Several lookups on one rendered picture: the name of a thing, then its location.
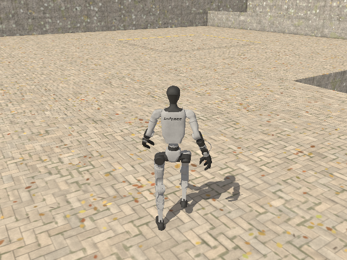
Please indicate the right robot forearm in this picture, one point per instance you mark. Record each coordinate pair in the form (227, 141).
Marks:
(202, 146)

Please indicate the robot right upper arm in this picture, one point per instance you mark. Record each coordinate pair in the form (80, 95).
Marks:
(193, 123)

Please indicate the left robot forearm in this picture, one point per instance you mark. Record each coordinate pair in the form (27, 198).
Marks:
(145, 138)

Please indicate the robot right hand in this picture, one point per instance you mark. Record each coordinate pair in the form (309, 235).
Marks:
(208, 161)

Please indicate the robot left hand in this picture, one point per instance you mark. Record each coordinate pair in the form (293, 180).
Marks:
(147, 146)

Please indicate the robot left thigh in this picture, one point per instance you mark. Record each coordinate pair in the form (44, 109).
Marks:
(159, 162)

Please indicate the robot left shin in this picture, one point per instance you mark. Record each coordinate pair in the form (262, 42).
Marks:
(159, 204)

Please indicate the robot left upper arm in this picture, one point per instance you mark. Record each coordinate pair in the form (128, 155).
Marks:
(153, 121)

